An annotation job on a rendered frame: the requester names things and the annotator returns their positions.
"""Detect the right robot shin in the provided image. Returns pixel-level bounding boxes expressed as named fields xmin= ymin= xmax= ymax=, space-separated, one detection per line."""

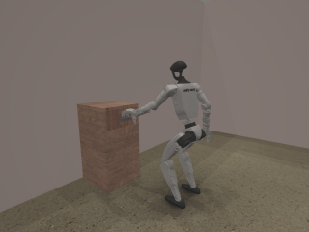
xmin=179 ymin=154 xmax=196 ymax=189

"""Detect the robot left upper arm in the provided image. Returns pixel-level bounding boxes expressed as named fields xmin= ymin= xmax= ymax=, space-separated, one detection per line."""
xmin=151 ymin=84 xmax=178 ymax=111

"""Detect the right robot hand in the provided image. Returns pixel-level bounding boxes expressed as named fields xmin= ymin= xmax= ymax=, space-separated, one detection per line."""
xmin=201 ymin=127 xmax=211 ymax=144

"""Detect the humanoid robot torso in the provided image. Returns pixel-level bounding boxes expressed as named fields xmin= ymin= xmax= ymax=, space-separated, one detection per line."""
xmin=171 ymin=82 xmax=203 ymax=143

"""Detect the robot right upper arm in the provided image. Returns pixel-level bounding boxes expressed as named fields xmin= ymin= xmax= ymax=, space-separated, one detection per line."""
xmin=192 ymin=83 xmax=211 ymax=111

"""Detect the left robot hand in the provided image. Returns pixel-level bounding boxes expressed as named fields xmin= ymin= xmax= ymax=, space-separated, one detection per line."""
xmin=122 ymin=108 xmax=137 ymax=125

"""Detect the right robot forearm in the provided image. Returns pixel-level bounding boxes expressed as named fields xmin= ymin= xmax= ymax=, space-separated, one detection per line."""
xmin=202 ymin=108 xmax=211 ymax=129

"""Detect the cabinet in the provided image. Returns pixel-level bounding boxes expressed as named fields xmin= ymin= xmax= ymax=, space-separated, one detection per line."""
xmin=77 ymin=101 xmax=140 ymax=194

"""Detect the left robot forearm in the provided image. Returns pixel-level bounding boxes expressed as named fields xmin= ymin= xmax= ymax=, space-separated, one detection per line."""
xmin=131 ymin=101 xmax=155 ymax=117

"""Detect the drawer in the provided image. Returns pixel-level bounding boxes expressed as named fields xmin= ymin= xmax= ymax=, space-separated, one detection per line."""
xmin=105 ymin=106 xmax=137 ymax=131

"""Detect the handle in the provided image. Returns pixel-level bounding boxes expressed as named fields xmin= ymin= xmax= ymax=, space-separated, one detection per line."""
xmin=119 ymin=116 xmax=132 ymax=122

